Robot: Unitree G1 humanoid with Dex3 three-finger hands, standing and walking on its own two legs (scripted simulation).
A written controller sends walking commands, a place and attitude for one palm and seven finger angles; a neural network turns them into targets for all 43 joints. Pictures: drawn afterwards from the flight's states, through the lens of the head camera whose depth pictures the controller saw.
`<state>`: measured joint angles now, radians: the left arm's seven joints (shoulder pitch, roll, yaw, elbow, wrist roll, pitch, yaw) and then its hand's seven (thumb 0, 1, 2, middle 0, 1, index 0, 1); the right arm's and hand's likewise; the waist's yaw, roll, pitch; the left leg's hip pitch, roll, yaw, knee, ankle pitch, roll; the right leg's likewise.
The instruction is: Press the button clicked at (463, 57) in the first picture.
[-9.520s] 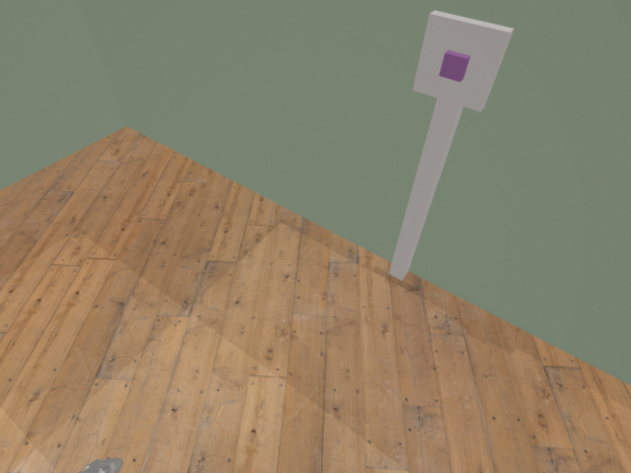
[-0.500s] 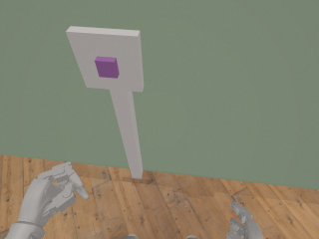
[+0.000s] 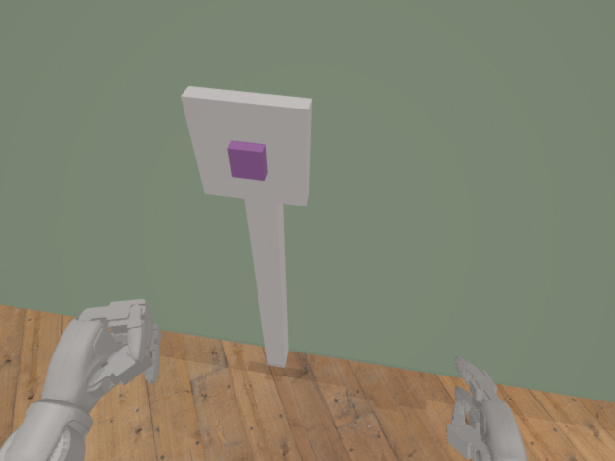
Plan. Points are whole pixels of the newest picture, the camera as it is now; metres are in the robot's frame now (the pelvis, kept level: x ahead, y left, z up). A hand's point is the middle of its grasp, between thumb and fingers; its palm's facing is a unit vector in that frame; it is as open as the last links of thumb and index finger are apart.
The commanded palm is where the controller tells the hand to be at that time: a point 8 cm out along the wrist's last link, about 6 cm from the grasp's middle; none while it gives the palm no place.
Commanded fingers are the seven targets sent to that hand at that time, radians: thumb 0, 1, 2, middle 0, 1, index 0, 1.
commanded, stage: raise the hand and make a fist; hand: left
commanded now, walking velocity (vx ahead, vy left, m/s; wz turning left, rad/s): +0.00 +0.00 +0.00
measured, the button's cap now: (248, 159) +0.51 +0.13 +0.13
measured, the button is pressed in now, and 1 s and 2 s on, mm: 0 0 0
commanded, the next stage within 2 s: aim a knuckle at the button in 0.72 s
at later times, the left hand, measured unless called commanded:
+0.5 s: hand (138, 316) +0.24 +0.21 +0.12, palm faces -0.05 -1.00 -0.05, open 3.1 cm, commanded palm +0.21 +0.25 +0.13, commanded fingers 0.00 0.90 0.90 -1.30 -1.50 -1.30 -1.50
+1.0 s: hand (157, 314) +0.24 +0.19 +0.12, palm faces -0.03 -1.00 -0.05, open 3.1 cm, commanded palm +0.23 +0.23 +0.12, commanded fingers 0.00 0.90 0.90 -1.30 -1.50 -1.30 -1.50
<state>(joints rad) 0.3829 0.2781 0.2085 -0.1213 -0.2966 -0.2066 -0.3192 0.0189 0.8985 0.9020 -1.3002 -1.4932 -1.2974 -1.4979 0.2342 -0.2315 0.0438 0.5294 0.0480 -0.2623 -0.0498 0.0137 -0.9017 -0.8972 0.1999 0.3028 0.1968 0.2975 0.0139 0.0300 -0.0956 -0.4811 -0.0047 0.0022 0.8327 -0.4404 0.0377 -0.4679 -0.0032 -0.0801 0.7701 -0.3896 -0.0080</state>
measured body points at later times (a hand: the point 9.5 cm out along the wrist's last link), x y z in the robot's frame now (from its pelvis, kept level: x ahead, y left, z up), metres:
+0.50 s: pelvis +0.01 -0.01 +0.02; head +0.00 -0.01 +0.47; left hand +0.24 +0.26 +0.13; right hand +0.18 -0.24 -0.05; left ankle -0.01 +0.09 -0.71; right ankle +0.00 -0.12 -0.71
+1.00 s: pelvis -0.01 -0.02 +0.02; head -0.01 -0.04 +0.47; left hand +0.24 +0.24 +0.13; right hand +0.18 -0.25 -0.05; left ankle -0.01 +0.09 -0.71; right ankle +0.00 -0.12 -0.71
